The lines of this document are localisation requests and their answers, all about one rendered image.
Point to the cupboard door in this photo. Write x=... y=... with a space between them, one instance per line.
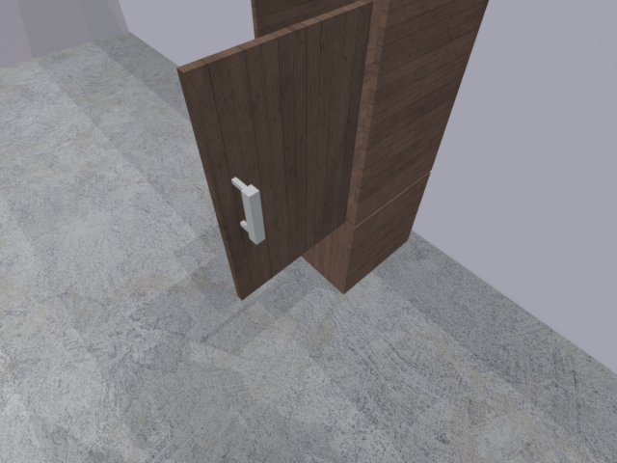
x=280 y=113

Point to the handle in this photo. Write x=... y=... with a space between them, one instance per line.
x=253 y=212

